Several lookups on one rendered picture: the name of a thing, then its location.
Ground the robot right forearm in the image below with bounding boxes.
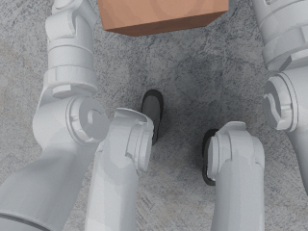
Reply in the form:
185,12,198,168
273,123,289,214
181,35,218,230
251,0,308,72

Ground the robot right upper arm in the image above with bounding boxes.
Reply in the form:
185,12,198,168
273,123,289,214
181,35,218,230
262,65,308,196

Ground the left robot shin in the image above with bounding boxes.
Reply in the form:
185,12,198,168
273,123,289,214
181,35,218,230
94,108,154,155

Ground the robot left forearm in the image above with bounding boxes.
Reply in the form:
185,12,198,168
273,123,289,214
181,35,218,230
37,0,98,110

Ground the left robot thigh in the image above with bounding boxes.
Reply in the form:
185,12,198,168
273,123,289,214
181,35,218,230
84,116,152,231

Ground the carton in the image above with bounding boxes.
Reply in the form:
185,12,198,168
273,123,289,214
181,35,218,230
97,0,229,38

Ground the robot left upper arm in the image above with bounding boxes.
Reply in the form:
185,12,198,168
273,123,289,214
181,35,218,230
0,94,110,231

